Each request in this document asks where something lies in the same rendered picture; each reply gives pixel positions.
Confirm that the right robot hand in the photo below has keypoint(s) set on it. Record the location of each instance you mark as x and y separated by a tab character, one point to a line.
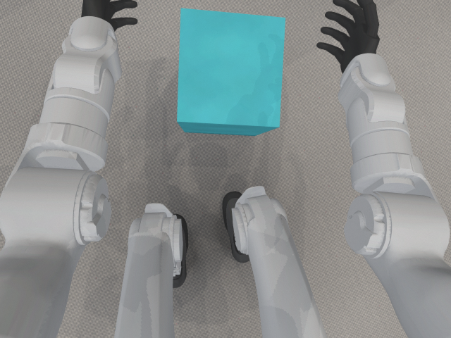
362	39

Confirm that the robot right upper arm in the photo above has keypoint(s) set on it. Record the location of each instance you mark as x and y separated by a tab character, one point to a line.
403	238

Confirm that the robot left upper arm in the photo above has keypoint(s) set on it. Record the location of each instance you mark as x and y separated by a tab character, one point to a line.
48	217

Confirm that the right robot forearm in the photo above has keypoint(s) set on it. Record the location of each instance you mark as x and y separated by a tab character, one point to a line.
383	159

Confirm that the left robot forearm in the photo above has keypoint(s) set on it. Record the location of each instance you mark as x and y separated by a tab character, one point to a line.
77	106

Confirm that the carton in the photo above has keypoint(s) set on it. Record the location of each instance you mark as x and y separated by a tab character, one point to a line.
230	72

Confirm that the right robot foot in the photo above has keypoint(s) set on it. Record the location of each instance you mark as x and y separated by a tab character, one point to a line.
229	202

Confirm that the left robot hand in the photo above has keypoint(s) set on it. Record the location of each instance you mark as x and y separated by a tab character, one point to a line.
105	10

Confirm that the right robot thigh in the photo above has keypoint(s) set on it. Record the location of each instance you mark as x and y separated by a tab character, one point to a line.
286	303

